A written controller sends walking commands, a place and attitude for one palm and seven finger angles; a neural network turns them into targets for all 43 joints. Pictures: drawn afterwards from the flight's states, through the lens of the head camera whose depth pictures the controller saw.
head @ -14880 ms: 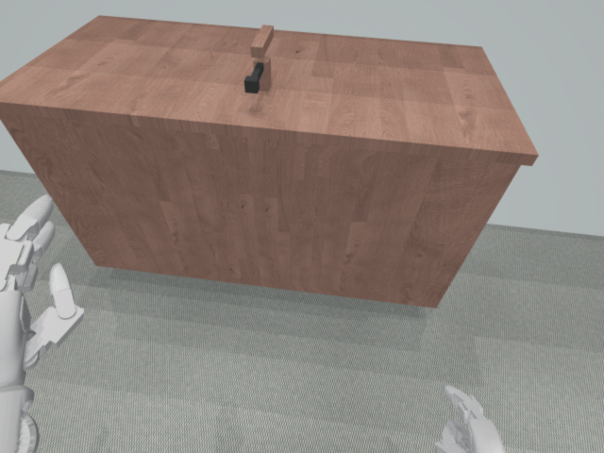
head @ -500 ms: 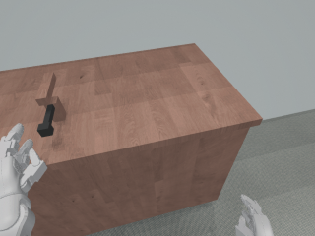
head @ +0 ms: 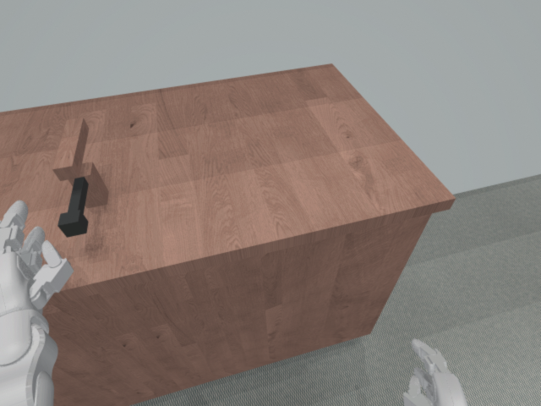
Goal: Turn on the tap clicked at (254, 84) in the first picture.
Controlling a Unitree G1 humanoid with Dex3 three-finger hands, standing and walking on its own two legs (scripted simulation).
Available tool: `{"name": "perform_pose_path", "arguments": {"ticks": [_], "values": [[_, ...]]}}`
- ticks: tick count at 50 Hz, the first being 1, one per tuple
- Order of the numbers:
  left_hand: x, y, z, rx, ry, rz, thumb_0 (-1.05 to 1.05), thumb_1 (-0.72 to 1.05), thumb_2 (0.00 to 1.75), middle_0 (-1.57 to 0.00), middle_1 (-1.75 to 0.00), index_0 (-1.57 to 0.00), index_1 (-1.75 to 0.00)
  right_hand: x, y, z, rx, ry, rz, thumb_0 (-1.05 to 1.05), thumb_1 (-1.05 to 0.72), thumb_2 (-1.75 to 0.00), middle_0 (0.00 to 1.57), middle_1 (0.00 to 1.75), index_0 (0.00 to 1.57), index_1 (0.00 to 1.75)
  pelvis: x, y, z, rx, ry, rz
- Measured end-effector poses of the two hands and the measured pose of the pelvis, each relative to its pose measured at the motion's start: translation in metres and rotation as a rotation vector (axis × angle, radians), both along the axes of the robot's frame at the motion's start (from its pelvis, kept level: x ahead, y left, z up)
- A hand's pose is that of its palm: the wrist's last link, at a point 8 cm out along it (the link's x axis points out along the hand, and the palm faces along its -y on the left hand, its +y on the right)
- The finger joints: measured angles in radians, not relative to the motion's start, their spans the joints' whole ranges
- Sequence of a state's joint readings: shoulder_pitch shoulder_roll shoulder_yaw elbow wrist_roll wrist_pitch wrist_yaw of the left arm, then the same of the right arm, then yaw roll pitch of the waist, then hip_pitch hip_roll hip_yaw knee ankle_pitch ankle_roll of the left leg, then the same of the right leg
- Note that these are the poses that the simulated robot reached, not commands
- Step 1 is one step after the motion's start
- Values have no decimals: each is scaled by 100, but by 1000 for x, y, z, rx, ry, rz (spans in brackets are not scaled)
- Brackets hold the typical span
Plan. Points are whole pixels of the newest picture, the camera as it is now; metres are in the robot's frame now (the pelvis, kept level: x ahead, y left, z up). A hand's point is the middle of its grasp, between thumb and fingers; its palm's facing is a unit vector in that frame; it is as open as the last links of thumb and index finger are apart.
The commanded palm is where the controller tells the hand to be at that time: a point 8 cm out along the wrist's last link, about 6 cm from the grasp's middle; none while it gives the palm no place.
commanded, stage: reach beside the lever's end, fingers flat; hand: left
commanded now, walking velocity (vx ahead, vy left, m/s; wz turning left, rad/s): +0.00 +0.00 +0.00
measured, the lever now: (73, 223) +0.33 +0.34 +0.10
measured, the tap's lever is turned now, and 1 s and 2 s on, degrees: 0 0 10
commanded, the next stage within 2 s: push the lever round in 0.92 s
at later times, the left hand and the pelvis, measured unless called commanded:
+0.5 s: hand (57, 246) +0.30 +0.35 +0.09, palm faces +0.58 -0.81 -0.11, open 7.8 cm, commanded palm +0.25 +0.39 +0.09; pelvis +0.00 +0.00 +0.00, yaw +0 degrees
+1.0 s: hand (52, 249) +0.29 +0.36 +0.09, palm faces +0.57 -0.82 -0.09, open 7.8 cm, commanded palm +0.25 +0.38 +0.09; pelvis +0.00 +0.01 -0.01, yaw +0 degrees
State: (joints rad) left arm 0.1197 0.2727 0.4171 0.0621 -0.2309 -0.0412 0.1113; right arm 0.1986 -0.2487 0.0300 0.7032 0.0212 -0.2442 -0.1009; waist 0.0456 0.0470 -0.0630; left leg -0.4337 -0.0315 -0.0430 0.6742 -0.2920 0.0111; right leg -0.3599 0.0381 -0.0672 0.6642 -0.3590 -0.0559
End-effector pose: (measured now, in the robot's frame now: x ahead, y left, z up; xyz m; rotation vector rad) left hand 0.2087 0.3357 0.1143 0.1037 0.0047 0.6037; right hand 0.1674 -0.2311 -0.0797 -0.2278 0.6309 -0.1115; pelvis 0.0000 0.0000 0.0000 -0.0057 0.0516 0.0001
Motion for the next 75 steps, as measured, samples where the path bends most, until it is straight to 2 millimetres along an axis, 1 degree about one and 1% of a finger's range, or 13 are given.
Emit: {"name": "perform_pose_path", "arguments": {"ticks": [6,15,32,38,43,48,55,60,66,75], "values": [[9,10,-2,3,-1,5,1,90,90,-17,-20,-17,-20,-4,-2,-3,-8,22,-8,1,-91,-90,21,30,21,30,0,1,-1,-2,9,0],[21,30,-8,-2,21,23,1,90,90,-16,-18,-16,-17,-15,-8,-8,-22,64,-27,1,-91,-90,21,30,21,30,-1,0,-2,-8,27,1],[49,55,-21,-14,44,18,1,90,90,-15,-15,-15,-15,-45,-21,-19,-51,181,-82,1,-91,-90,21,30,21,30,0,2,-6,-16,71,-6],[46,55,-21,-3,34,-6,1,90,90,-15,-15,-15,-15,-53,-22,-20,-46,202,-103,1,-91,-90,21,30,21,30,3,6,-6,-19,77,-15],[38,58,-27,-15,38,14,1,90,90,-15,-15,-15,-15,-51,-18,-20,-48,203,-101,1,-91,-90,21,30,21,30,4,9,-6,-21,76,-14],[34,55,-23,-2,6,12,2,90,90,-15,-15,-15,-15,-42,-11,-19,-49,181,-81,1,-91,-90,21,30,21,30,3,12,-7,-23,69,-6],[43,47,-23,-24,16,-12,1,90,90,-15,-15,-15,-15,-24,2,-14,-35,132,-54,1,-91,-90,21,30,21,30,2,14,-6,-20,66,-3],[46,43,-22,-18,14,-9,1,90,90,-15,-15,-15,-15,-15,6,-10,-24,100,-42,1,-91,-90,21,30,21,30,4,14,-5,-21,65,-6],[46,36,-23,-24,11,-8,1,90,90,-15,-15,-15,-15,-14,5,-10,-23,105,-37,1,-91,-90,21,30,21,30,5,14,-6,-20,63,-6],[49,28,-26,-21,16,5,2,91,91,-15,-15,-15,-15,-20,-2,-15,-36,144,-45,1,-91,-90,21,30,21,30,6,10,-6,-18,64,-3]]}}
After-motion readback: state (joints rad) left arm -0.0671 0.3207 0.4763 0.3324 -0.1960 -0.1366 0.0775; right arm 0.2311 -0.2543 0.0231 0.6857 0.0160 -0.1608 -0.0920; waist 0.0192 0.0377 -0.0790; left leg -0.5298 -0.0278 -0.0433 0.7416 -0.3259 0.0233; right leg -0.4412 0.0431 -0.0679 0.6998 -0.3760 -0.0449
